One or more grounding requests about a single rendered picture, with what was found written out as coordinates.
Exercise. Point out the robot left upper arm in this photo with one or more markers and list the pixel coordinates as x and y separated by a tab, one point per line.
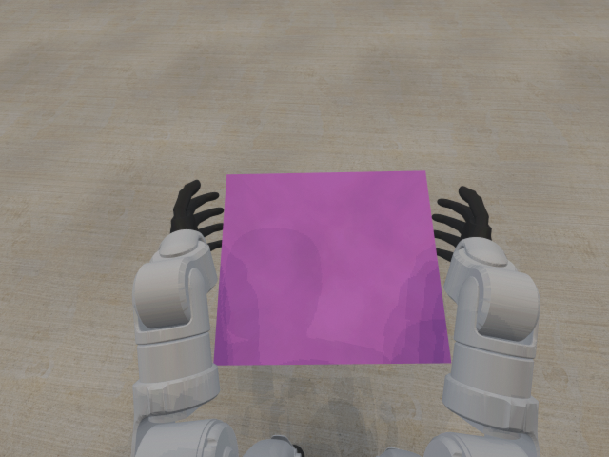
201	438

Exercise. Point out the robot left forearm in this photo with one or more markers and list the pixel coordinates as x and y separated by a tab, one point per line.
171	324

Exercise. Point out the robot right upper arm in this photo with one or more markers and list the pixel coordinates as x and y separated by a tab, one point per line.
453	444

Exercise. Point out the robot left shin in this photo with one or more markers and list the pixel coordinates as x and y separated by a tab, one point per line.
281	437

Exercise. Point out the robot left hand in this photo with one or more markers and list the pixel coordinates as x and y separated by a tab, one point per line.
185	207

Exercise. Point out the carton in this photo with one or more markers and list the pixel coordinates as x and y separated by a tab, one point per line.
329	268

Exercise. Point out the robot right hand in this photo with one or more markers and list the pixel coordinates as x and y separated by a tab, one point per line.
475	216

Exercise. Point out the robot right forearm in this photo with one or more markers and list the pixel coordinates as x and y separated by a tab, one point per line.
496	333

